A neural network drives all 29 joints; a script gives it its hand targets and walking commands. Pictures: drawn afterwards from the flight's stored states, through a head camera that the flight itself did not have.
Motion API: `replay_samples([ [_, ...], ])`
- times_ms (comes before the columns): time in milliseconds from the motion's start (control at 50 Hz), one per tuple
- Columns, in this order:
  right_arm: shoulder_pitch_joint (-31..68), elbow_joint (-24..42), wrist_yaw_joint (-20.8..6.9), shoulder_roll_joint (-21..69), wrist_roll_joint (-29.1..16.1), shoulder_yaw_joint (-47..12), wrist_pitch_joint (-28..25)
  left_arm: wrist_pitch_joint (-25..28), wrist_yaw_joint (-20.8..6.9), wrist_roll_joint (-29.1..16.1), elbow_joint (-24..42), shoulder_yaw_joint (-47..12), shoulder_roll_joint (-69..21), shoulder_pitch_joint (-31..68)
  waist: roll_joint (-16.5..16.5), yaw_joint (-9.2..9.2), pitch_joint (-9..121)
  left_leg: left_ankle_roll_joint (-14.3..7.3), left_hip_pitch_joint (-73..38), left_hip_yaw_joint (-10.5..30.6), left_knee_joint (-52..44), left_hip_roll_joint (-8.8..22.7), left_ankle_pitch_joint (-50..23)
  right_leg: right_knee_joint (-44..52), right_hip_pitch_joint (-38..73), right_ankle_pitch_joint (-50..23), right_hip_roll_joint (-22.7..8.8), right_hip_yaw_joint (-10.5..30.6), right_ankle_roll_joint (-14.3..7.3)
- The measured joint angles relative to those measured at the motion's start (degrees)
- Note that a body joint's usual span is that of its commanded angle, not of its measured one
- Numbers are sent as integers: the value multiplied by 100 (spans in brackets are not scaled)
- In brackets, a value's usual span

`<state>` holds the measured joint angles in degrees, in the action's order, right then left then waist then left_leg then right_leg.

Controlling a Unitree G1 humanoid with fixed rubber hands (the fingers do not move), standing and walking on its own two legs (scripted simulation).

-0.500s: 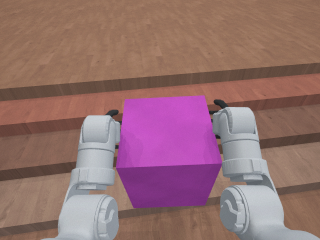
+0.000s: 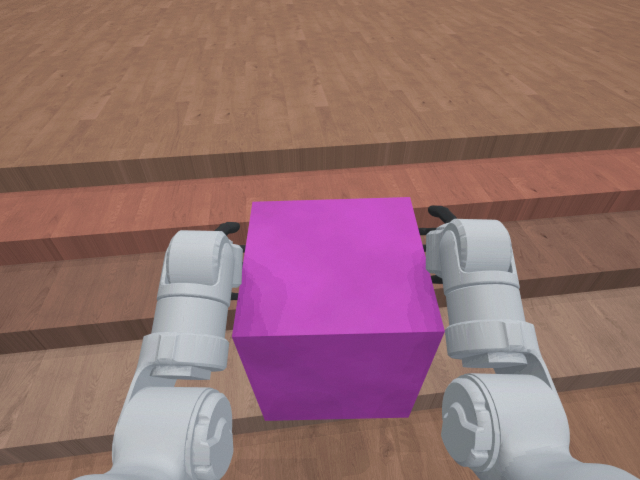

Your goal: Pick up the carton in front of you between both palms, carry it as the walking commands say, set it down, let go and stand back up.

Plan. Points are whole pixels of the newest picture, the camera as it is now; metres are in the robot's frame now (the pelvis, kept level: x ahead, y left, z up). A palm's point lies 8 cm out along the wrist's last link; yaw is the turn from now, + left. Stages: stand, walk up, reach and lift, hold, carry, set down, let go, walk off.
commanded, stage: carry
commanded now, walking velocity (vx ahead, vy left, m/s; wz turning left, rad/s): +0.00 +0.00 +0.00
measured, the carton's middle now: (333, 314) +0.36 -0.01 +0.03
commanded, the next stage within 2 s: none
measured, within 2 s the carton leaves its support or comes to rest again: neither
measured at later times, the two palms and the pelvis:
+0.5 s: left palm (205, 278) +0.33 +0.15 +0.14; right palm (445, 261) +0.35 -0.13 +0.15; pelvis -0.02 +0.01 +0.00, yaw +0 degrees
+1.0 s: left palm (203, 286) +0.32 +0.15 +0.13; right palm (447, 270) +0.33 -0.13 +0.15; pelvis -0.03 +0.01 +0.00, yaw +0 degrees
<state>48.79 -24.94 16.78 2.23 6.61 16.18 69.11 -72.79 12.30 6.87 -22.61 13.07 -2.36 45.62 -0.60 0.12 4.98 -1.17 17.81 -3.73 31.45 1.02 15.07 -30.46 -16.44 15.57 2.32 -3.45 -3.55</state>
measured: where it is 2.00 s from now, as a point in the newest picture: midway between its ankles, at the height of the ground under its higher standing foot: outside the picture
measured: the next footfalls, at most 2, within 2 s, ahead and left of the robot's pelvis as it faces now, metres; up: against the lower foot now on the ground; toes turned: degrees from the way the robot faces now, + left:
none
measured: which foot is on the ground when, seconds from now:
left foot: down 0.00-1.00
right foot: down 0.00-1.00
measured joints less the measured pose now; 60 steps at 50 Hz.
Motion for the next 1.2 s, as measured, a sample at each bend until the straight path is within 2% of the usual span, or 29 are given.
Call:
replay_samples([
  [1200,-34,26,-42,15,14,0,-25,3,-5,8,21,-25,13,-14,57,3,-63,-87,135,-43,-125,-79,-319,17,-183,-268,-91,15,63],
])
